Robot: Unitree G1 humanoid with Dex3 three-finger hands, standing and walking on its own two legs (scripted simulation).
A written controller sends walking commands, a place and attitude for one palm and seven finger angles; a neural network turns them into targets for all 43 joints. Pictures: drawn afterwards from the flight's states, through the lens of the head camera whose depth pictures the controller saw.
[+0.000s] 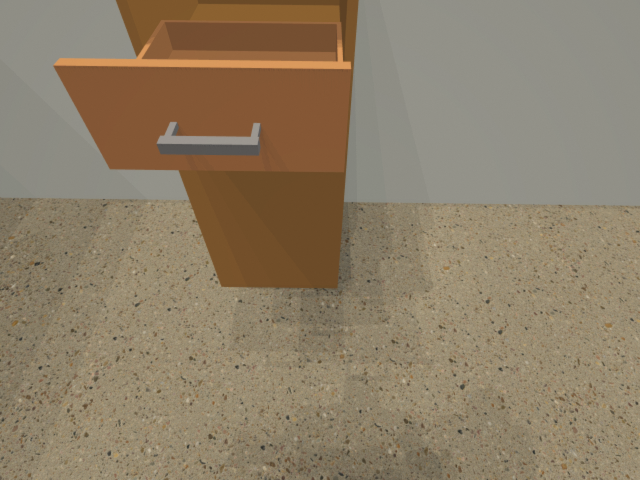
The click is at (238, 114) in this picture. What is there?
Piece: drawer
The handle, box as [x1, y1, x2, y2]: [157, 122, 260, 155]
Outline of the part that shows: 157,141 157,146 160,153 258,155 260,147 258,139 260,124 253,123 250,137 176,136 175,134 178,128 177,123 170,122 165,134 163,136 160,136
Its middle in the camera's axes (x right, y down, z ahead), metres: -0.16 -0.14 +0.55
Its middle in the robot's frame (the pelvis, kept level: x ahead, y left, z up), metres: +0.53 +0.18 +0.13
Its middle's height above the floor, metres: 0.92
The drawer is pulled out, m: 0.28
